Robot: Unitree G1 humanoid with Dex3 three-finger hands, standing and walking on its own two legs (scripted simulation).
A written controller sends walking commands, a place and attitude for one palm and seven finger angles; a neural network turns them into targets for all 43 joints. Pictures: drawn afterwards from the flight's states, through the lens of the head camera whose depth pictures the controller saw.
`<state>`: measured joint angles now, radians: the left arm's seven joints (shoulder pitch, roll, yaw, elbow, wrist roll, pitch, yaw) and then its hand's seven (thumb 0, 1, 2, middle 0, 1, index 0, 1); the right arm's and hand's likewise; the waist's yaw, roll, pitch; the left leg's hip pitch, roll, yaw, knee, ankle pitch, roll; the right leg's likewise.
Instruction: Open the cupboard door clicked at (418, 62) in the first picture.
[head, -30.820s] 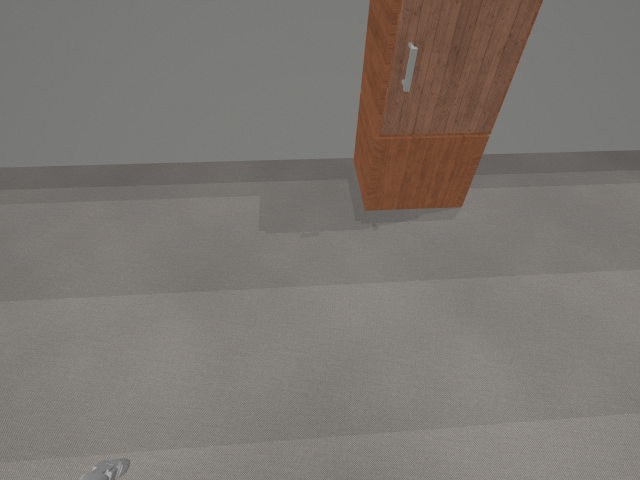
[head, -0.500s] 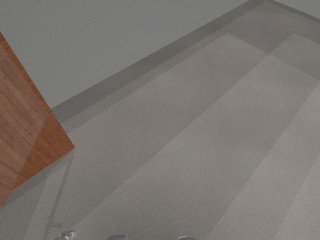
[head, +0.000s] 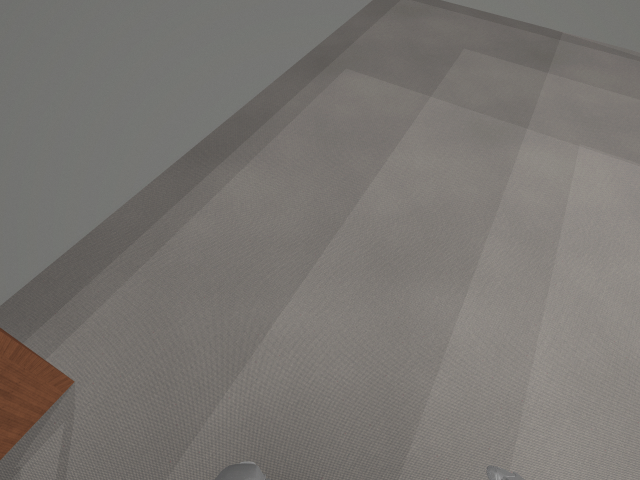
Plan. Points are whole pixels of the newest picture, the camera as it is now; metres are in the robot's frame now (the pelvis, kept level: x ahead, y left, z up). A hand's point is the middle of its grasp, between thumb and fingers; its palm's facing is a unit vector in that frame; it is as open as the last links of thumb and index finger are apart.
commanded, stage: walk to a spot facing it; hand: left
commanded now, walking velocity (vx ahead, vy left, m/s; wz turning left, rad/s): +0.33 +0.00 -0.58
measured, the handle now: out of the picture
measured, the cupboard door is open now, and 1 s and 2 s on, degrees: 42 42 42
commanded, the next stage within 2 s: turn to face it in 0.98 s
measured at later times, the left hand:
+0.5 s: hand (276, 325) +0.37 +0.10 -0.16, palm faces -0.28 -0.93 -0.23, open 7.4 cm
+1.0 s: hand (340, 236) +0.58 +0.00 -0.16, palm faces -0.46 -0.87 -0.20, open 7.4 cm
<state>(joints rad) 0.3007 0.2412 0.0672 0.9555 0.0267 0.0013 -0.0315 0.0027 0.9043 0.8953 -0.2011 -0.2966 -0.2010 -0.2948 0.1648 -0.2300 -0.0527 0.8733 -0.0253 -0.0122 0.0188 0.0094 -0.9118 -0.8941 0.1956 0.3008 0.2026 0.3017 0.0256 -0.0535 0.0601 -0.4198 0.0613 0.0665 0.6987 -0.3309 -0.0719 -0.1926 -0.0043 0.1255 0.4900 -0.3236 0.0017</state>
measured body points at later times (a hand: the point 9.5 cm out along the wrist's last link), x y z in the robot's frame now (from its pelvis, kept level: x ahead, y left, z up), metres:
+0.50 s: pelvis +0.18 -0.05 -0.01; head +0.22 -0.06 +0.44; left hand +0.39 +0.15 -0.14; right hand +0.09 -0.30 -0.16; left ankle +0.15 +0.11 -0.66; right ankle +0.19 -0.16 -0.74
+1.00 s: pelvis +0.40 -0.13 -0.01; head +0.43 -0.15 +0.44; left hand +0.61 +0.05 -0.15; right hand +0.26 -0.33 -0.16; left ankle +0.39 +0.04 -0.74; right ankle +0.42 -0.27 -0.73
